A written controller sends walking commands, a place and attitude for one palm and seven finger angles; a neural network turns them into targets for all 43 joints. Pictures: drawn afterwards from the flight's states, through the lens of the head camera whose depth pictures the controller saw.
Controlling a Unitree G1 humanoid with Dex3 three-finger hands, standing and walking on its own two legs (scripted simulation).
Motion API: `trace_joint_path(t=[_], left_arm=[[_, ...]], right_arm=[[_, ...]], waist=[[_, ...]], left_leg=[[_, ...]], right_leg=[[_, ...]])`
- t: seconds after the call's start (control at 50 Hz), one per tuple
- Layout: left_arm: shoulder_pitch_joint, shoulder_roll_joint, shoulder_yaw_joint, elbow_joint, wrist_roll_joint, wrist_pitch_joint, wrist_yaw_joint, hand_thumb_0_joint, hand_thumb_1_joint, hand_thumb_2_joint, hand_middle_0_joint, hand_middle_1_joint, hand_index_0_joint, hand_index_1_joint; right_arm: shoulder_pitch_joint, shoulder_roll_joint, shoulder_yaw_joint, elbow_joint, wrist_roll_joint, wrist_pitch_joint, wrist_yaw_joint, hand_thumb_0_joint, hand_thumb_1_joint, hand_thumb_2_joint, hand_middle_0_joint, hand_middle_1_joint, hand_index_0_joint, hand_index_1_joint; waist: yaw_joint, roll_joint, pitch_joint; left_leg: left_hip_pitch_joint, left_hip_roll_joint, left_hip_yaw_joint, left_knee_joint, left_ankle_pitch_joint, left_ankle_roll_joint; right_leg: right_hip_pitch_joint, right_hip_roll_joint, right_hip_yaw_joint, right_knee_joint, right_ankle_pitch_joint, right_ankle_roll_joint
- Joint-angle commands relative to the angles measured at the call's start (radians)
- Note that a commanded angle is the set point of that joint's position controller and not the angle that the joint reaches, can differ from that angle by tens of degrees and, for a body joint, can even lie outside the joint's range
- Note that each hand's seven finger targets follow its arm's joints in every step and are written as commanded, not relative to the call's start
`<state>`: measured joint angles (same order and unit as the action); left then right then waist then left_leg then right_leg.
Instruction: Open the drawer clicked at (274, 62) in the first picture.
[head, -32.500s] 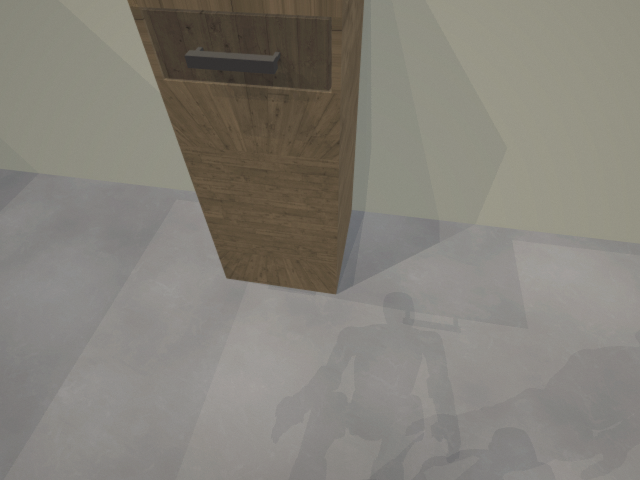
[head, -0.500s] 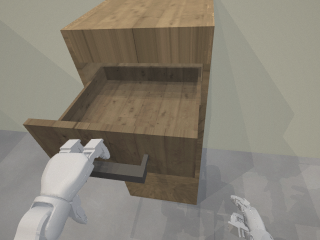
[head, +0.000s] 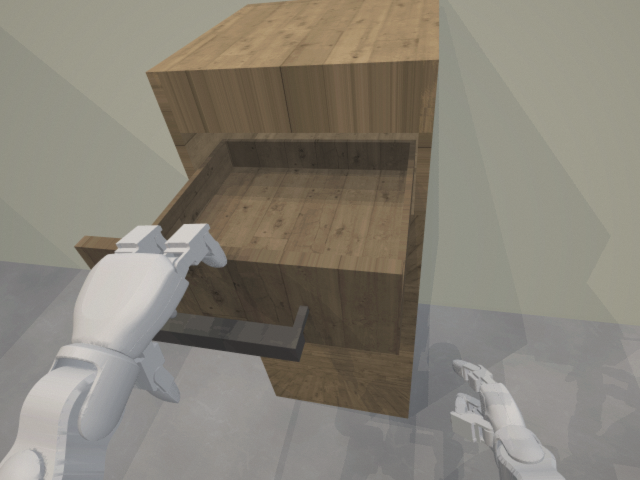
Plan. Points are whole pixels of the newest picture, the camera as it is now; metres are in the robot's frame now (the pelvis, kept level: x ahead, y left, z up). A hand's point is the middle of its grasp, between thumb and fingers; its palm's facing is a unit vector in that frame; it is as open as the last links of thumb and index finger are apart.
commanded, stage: lift the hand off the handle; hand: left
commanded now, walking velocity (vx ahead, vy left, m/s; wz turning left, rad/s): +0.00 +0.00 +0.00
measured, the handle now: (228, 319) +0.25 +0.16 +0.12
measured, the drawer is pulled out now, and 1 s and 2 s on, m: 0.28 0.28 0.28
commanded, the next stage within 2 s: draw the hand back to the body in 0.64 s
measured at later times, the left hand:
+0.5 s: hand (159, 258) +0.21 +0.17 +0.26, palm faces +0.36 -0.06 -0.93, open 13.8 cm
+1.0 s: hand (117, 234) +0.21 +0.19 +0.29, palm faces +0.46 -0.05 -0.89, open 13.8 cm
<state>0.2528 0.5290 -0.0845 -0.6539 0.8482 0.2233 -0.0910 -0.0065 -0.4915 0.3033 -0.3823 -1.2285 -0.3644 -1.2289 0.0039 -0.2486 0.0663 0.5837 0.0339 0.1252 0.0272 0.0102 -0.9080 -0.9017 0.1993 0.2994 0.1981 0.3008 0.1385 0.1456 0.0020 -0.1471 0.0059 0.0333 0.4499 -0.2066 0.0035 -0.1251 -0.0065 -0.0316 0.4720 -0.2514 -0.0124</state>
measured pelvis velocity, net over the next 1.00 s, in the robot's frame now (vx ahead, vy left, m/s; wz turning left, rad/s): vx -0.01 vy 0.00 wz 0.00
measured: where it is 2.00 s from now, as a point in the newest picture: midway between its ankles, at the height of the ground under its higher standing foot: outside the picture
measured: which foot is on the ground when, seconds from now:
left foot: down 0.00-1.00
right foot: down 0.00-1.00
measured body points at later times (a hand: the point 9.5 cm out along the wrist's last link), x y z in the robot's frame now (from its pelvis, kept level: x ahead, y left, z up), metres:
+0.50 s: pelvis -0.01 -0.01 +0.00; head -0.04 -0.08 +0.44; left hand +0.18 +0.17 +0.31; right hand +0.25 -0.21 -0.08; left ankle +0.03 +0.12 -0.74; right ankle +0.01 -0.11 -0.74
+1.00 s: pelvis -0.01 +0.00 -0.01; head -0.04 -0.06 +0.44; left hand +0.18 +0.20 +0.33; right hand +0.25 -0.18 -0.08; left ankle +0.03 +0.12 -0.74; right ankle +0.01 -0.11 -0.74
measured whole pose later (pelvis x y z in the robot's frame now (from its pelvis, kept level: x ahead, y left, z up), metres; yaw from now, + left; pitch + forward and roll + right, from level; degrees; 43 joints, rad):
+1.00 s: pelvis -0.01 +0.00 -0.01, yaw +0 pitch -4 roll +1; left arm 0.06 0.69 0.19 -0.73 0.63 0.22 -0.14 0.00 -0.50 0.30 -0.33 -1.20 -0.33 -1.21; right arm 0.03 -0.27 0.07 0.58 0.06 0.11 0.05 0.01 -0.91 -0.90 0.20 0.30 0.20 0.30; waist 0.13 0.15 -0.01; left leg -0.22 0.01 0.03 0.52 -0.22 0.00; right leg -0.20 -0.01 -0.03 0.55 -0.27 -0.01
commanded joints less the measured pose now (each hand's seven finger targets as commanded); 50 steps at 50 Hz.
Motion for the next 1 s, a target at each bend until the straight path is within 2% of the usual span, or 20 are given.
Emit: trace_joint_path(t=[0.0,0.08,0.14,0.18,0.2,0.28,0.3,0.38,0.4,0.42,0.48,0.5,0.56,0.68,0.72,0.78,0.8,0.88,0.94,0.98], left_arm=[[-0.271,0.150,0.148,-0.236,-0.009,-0.007,0.032,0.000,-0.500,0.300,-0.300,-1.200,-0.300,-1.200],[-0.239,0.273,0.305,-0.199,-0.056,0.025,0.018,0.000,-0.500,0.300,-0.300,-1.200,-0.300,-1.200],[-0.238,0.216,0.265,-0.145,-0.088,0.031,-0.012,0.000,-0.500,0.300,-0.300,-1.200,-0.300,-1.200],[-0.275,0.275,0.326,-0.172,-0.122,0.036,-0.020,0.000,-0.500,0.300,-0.300,-1.200,-0.300,-1.200],[-0.277,0.272,0.324,-0.169,-0.119,0.037,-0.029,0.000,-0.500,0.300,-0.300,-1.200,-0.300,-1.200],[-0.306,0.302,0.337,-0.260,-0.157,0.028,-0.041,0.000,-0.500,0.300,-0.300,-1.200,-0.300,-1.200],[-0.328,0.270,0.296,-0.248,-0.147,0.026,-0.051,0.000,-0.500,0.300,-0.300,-1.200,-0.300,-1.200],[-0.376,0.360,0.377,-0.267,-0.159,0.012,-0.040,0.000,-0.500,0.300,-0.300,-1.200,-0.300,-1.200],[-0.395,0.335,0.354,-0.240,-0.141,0.011,-0.043,0.000,-0.500,0.300,-0.300,-1.200,-0.300,-1.200],[-0.379,0.335,0.360,-0.194,-0.139,0.010,-0.042,0.000,-0.500,0.300,-0.300,-1.200,-0.300,-1.200],[-0.390,0.397,0.446,-0.221,-0.187,0.005,-0.035,0.000,-0.500,0.300,-0.300,-1.200,-0.300,-1.200],[-0.416,0.375,0.426,-0.201,-0.181,0.007,-0.042,0.000,-0.500,0.300,-0.300,-1.200,-0.300,-1.200],[-0.353,0.324,0.413,-0.099,-0.219,0.009,-0.053,0.000,-0.500,0.300,-0.300,-1.200,-0.300,-1.200],[-0.371,0.280,0.361,-0.185,-0.259,-0.010,-0.057,0.000,-0.500,0.300,-0.300,-1.200,-0.300,-1.200],[-0.410,0.271,0.334,-0.187,-0.215,-0.014,-0.045,0.000,-0.500,0.300,-0.300,-1.200,-0.300,-1.200],[-0.483,0.382,0.411,-0.263,-0.195,-0.021,-0.011,0.000,-0.500,0.300,-0.300,-1.200,-0.300,-1.200],[-0.501,0.360,0.390,-0.243,-0.167,-0.018,-0.006,0.000,-0.500,0.300,-0.300,-1.200,-0.300,-1.200],[-0.420,0.407,0.472,-0.221,-0.193,-0.004,0.004,0.000,-0.500,0.300,-0.300,-1.200,-0.300,-1.200],[-0.335,0.324,0.426,-0.140,-0.220,0.010,-0.020,0.000,-0.500,0.300,-0.300,-1.200,-0.300,-1.200],[-0.319,0.329,0.437,-0.143,-0.256,0.008,-0.032,0.000,-0.500,0.300,-0.300,-1.200,-0.300,-1.200]], right_arm=[[-0.246,-0.067,-0.020,-0.189,0.004,-0.064,0.006,0.000,-0.900,-0.900,0.200,0.300,0.200,0.300],[-0.256,-0.081,-0.022,-0.191,0.025,-0.046,0.007,0.000,-0.900,-0.900,0.200,0.300,0.200,0.300],[-0.248,-0.075,-0.019,-0.182,0.021,-0.033,0.018,0.000,-0.900,-0.900,0.200,0.300,0.200,0.300],[-0.268,-0.081,-0.021,-0.198,0.037,-0.045,0.012,0.000,-0.900,-0.900,0.200,0.300,0.200,0.300],[-0.261,-0.082,-0.018,-0.200,0.025,-0.044,0.012,0.000,-0.900,-0.900,0.200,0.300,0.200,0.300],[-0.270,-0.092,-0.023,-0.220,0.042,-0.064,0.002,0.000,-0.900,-0.900,0.200,0.300,0.200,0.300],[-0.264,-0.081,-0.018,-0.222,0.027,-0.067,0.001,0.000,-0.900,-0.900,0.200,0.300,0.200,0.300],[-0.251,-0.094,-0.027,-0.203,0.034,-0.091,-0.006,0.000,-0.900,-0.900,0.200,0.300,0.200,0.300],[-0.242,-0.081,-0.022,-0.205,0.019,-0.089,-0.002,0.000,-0.900,-0.900,0.200,0.300,0.200,0.300],[-0.228,-0.078,-0.026,-0.191,0.020,-0.088,0.000,0.000,-0.900,-0.900,0.200,0.300,0.200,0.300],[-0.242,-0.090,-0.033,-0.194,0.037,-0.096,0.007,0.000,-0.900,-0.900,0.200,0.300,0.200,0.300],[-0.238,-0.080,-0.025,-0.202,0.023,-0.091,0.012,0.000,-0.900,-0.900,0.200,0.300,0.200,0.300],[-0.216,-0.086,-0.027,-0.194,0.032,-0.082,0.018,0.000,-0.900,-0.900,0.200,0.300,0.200,0.300],[-0.239,-0.091,-0.026,-0.219,0.048,-0.102,0.024,0.000,-0.900,-0.900,0.200,0.300,0.200,0.300],[-0.222,-0.081,-0.025,-0.217,0.027,-0.102,0.021,0.000,-0.900,-0.900,0.200,0.300,0.200,0.300],[-0.232,-0.091,-0.027,-0.212,0.029,-0.112,0.010,0.000,-0.900,-0.900,0.200,0.300,0.200,0.300],[-0.227,-0.076,-0.019,-0.216,0.013,-0.108,0.014,0.000,-0.900,-0.900,0.200,0.300,0.200,0.300],[-0.224,-0.085,-0.027,-0.199,0.031,-0.093,0.018,0.000,-0.900,-0.900,0.200,0.300,0.200,0.300],[-0.215,-0.081,-0.020,-0.198,0.031,-0.072,0.028,0.000,-0.900,-0.900,0.200,0.300,0.200,0.300],[-0.225,-0.091,-0.024,-0.203,0.048,-0.081,0.027,0.000,-0.900,-0.900,0.200,0.300,0.200,0.300]], waist=[[-0.005,-0.068,-0.150],[-0.006,-0.101,-0.132],[-0.011,-0.131,-0.077],[-0.018,-0.103,-0.091],[0.001,-0.106,-0.138],[-0.019,-0.072,-0.159],[-0.004,-0.089,-0.172],[-0.015,-0.056,-0.143],[0.006,-0.088,-0.168],[-0.005,-0.101,-0.126],[0.001,-0.084,-0.148],[0.017,-0.096,-0.172],[-0.001,-0.163,-0.088],[-0.022,-0.125,-0.117],[-0.015,-0.139,-0.147],[-0.007,-0.068,-0.193],[0.014,-0.064,-0.234],[0.011,-0.051,-0.199],[-0.001,-0.104,-0.100],[-0.013,-0.127,-0.096]], left_leg=[[0.019,0.002,-0.019,-0.075,0.112,0.012],[-0.009,0.010,-0.008,-0.060,0.117,0.006],[-0.017,-0.003,0.001,-0.060,0.093,0.007],[-0.025,0.004,0.000,-0.052,0.064,0.007],[-0.022,-0.013,0.002,-0.041,0.087,0.012],[-0.007,-0.004,0.004,-0.021,0.067,0.008],[-0.005,-0.022,0.004,-0.014,0.073,0.013],[-0.009,-0.008,-0.004,-0.010,0.064,0.007],[-0.008,-0.026,-0.004,-0.003,0.088,0.011],[-0.010,-0.019,0.000,-0.008,0.089,0.010],[-0.021,-0.009,-0.008,0.000,0.093,0.005],[-0.030,-0.024,-0.006,0.001,0.104,0.008],[-0.050,-0.013,0.001,-0.007,0.076,0.008],[-0.042,-0.008,0.004,0.001,0.006,0.004],[-0.027,-0.019,0.009,0.005,0.015,0.010],[-0.023,-0.012,0.002,0.014,0.005,0.004],[-0.025,-0.029,-0.004,0.016,0.045,0.008],[-0.028,-0.007,-0.009,0.014,0.106,-0.001],[-0.053,-0.007,-0.003,-0.007,0.080,0.000],[-0.055,0.003,-0.008,-0.003,0.057,-0.001]], right_leg=[[0.015,0.018,0.014,-0.084,0.070,-0.002],[0.021,0.014,0.037,-0.084,0.107,0.006],[-0.026,0.004,0.025,-0.100,0.063,0.015],[-0.030,0.007,0.037,-0.096,0.048,0.015],[0.000,0.002,0.039,-0.086,0.058,0.013],[-0.026,-0.006,0.049,-0.086,0.037,0.020],[-0.024,-0.010,0.044,-0.085,0.019,0.019],[-0.052,-0.011,0.052,-0.086,0.016,0.013],[-0.038,-0.013,0.050,-0.080,0.023,0.011],[-0.062,-0.012,0.046,-0.086,0.023,0.014],[-0.045,-0.011,0.056,-0.072,0.063,0.011],[-0.026,-0.016,0.046,-0.060,0.068,0.010],[-0.078,-0.012,0.023,-0.072,0.055,0.024],[-0.095,-0.012,0.031,-0.072,-0.024,0.026],[-0.089,-0.015,0.032,-0.074,-0.051,0.022],[-0.068,-0.016,0.051,-0.066,-0.059,0.013],[-0.038,-0.015,0.047,-0.052,-0.032,0.003],[-0.031,-0.009,0.037,-0.034,0.087,0.001],[-0.085,-0.002,0.001,-0.050,0.059,0.015],[-0.088,-0.001,0.007,-0.047,0.062,0.018]])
